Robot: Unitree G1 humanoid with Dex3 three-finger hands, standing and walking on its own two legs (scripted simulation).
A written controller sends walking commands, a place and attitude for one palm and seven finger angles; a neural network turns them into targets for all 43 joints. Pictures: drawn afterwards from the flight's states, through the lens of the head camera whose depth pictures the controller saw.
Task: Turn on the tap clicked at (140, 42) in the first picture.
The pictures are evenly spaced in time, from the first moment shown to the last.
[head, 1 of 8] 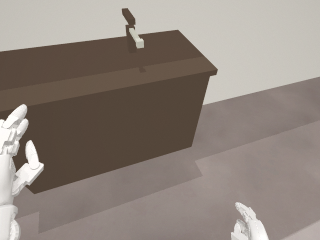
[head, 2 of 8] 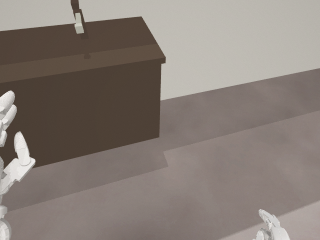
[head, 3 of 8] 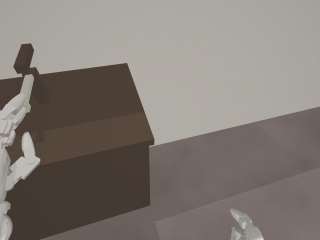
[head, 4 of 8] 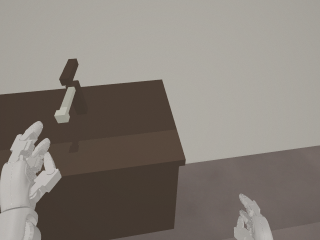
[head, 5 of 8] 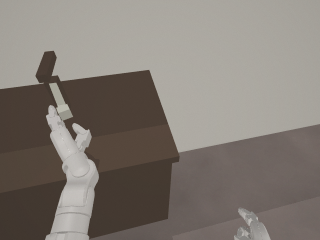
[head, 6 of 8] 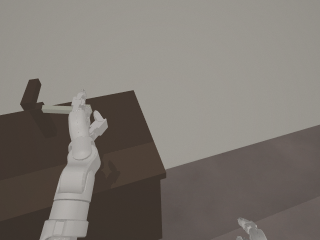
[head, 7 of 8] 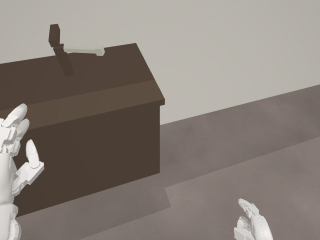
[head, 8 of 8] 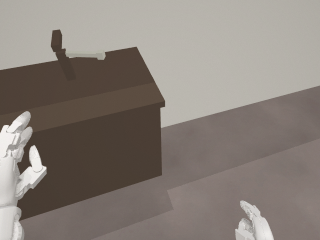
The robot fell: no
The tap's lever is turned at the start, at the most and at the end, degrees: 0 67 67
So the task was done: yes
